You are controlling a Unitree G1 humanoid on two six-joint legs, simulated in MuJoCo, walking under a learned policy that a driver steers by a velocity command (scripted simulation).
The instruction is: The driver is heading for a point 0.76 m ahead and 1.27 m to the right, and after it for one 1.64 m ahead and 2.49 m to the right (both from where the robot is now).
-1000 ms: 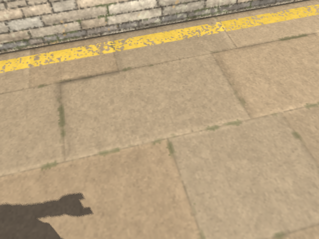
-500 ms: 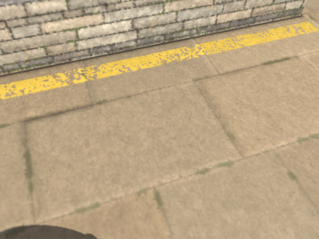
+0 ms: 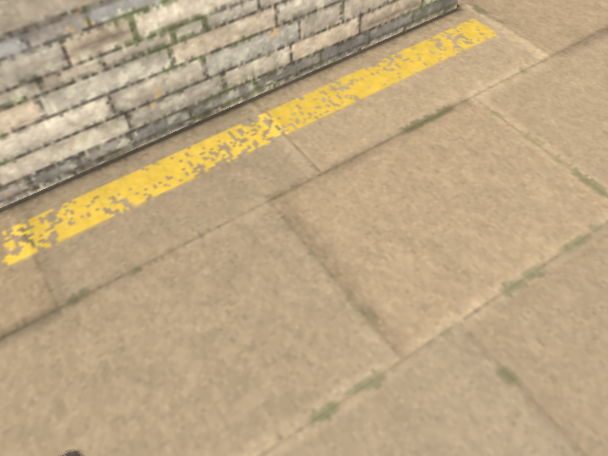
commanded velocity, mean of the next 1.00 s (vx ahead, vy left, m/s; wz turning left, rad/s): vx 0.50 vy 0.00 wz -0.59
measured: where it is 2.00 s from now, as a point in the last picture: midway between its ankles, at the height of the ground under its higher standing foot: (514, 257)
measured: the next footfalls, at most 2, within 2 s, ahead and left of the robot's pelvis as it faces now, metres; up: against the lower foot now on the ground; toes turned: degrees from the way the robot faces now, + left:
left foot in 0.26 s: +0.34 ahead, +0.14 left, +0.00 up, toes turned -13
right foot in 0.78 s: +0.52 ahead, -0.21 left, +0.00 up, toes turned -30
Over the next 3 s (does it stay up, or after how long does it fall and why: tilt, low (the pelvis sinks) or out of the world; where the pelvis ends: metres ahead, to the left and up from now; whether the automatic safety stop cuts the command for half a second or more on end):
stays up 1.12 -0.95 0.00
